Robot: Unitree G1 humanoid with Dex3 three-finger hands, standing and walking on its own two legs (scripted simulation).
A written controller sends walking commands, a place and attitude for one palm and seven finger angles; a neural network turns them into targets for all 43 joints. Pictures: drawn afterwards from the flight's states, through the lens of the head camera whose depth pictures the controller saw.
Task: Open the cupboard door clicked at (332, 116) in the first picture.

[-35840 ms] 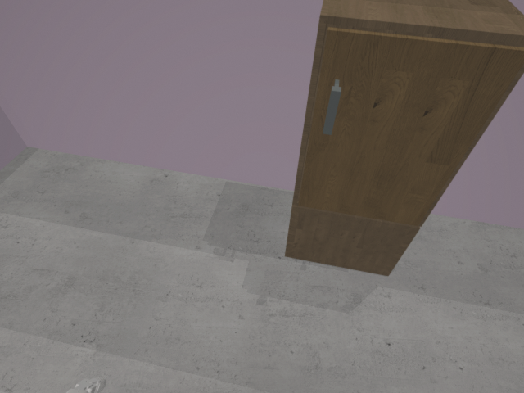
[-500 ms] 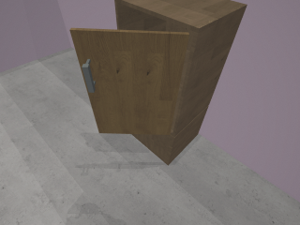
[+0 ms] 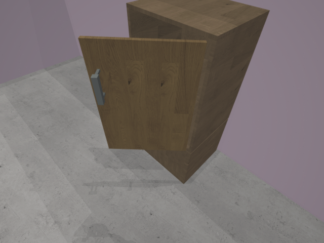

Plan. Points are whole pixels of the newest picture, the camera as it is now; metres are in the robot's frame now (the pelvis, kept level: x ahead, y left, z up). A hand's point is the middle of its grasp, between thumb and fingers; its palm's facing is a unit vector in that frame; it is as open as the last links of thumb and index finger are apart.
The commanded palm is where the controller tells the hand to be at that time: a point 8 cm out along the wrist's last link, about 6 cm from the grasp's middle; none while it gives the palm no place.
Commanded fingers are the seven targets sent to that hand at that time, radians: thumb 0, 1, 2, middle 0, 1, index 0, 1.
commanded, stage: shuffle to correct the standing spot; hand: left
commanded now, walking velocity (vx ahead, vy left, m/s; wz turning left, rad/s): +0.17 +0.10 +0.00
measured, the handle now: (99, 87) +0.62 +0.28 +0.04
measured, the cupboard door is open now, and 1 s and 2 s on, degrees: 43 43 43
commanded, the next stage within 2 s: come to a stop and stand still in 0.20 s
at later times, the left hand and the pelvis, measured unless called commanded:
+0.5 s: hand out of the picture +0.16 +0.21 -0.17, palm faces +0.02 -0.98 -0.20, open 7.3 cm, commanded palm none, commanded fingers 0.00 0.90 0.90 -0.20 -0.30 -0.20 -0.30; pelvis +0.10 +0.03 +0.00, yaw +0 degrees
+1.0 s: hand out of the picture +0.11 +0.27 -0.18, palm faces +0.08 -0.98 -0.17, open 7.3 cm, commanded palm none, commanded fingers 0.00 0.90 0.90 -0.20 -0.30 -0.20 -0.30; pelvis +0.08 +0.08 +0.00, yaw +0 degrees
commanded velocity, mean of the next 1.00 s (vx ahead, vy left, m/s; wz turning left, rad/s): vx -0.01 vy -0.02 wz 0.01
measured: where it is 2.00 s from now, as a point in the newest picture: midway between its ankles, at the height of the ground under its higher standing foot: outside the picture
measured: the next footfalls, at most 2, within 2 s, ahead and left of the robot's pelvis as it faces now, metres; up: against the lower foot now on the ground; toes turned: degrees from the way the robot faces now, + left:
right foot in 0.52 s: +0.20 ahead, -0.10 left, +0.00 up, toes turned -5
left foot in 0.78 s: +0.13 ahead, +0.16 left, +0.00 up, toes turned +4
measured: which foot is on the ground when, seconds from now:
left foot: down 0.00-0.58, up 0.60-0.76, down 0.78-1.00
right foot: down 0.00-0.18, up 0.20-0.50, down 0.52-0.78, up 0.80-1.00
